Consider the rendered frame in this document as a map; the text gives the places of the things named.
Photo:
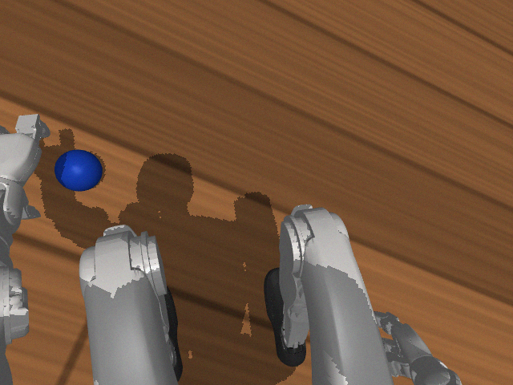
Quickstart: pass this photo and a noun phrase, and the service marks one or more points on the ball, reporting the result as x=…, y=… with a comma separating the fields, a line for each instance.
x=78, y=170

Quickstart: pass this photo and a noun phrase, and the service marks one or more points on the right robot arm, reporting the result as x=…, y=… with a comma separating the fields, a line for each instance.
x=428, y=370

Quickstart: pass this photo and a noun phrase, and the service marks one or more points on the left robot hand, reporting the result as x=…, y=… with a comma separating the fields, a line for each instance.
x=20, y=154

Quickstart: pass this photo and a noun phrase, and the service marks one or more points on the right robot foot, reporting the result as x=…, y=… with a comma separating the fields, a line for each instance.
x=274, y=306

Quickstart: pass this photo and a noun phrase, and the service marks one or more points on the right robot hand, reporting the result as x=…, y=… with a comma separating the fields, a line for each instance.
x=405, y=347

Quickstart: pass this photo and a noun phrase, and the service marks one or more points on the left robot foot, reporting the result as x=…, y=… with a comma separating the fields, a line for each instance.
x=173, y=324

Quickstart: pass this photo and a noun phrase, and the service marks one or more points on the left robot arm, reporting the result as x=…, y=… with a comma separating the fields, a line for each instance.
x=14, y=313

